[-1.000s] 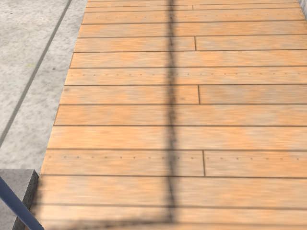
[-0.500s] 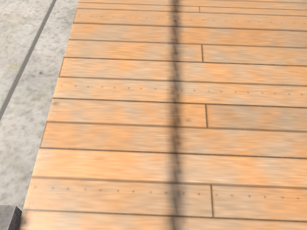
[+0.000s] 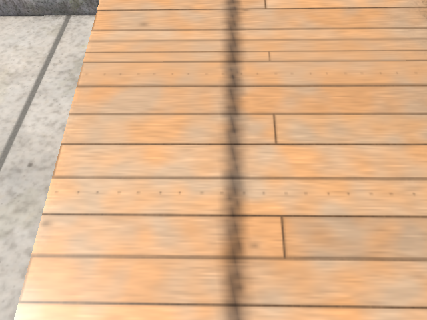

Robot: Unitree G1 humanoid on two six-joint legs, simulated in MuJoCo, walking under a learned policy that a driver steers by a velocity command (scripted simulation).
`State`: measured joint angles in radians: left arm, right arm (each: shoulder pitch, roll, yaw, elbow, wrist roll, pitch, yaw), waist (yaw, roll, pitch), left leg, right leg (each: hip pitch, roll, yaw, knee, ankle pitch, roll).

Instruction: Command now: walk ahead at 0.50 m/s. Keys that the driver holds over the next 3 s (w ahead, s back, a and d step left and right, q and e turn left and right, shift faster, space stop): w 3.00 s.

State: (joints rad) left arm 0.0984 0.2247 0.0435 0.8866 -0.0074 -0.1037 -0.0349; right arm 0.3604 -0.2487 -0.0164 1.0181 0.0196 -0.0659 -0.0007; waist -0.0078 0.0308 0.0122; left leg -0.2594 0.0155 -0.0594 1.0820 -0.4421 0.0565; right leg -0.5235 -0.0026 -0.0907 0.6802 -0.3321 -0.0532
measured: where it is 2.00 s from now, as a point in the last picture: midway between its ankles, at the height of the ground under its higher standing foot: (224, 140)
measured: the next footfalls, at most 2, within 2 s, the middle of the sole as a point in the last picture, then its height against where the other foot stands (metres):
left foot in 0.44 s outside the picture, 0.03 m higher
right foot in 0.98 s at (259, 239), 0.04 m higher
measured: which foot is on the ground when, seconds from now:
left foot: up 0.00-0.42, down 0.44-1.00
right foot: down 0.00-0.46, up 0.48-0.96, down 0.98-1.00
